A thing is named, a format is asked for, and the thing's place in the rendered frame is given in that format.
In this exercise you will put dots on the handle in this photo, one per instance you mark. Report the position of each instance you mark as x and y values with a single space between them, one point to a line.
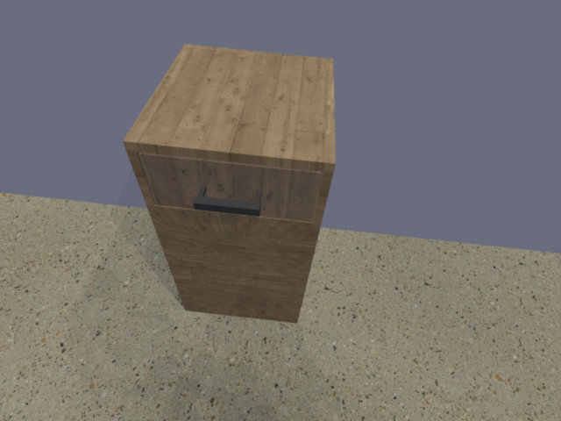
204 203

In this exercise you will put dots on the drawer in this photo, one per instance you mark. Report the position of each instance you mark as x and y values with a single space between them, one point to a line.
288 193

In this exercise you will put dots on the cabinet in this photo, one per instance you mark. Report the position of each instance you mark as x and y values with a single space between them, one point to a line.
251 107

